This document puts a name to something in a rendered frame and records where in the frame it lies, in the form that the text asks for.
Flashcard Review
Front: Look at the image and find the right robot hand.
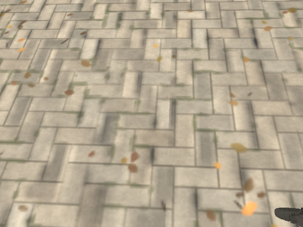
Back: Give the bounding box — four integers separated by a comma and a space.
275, 207, 303, 227

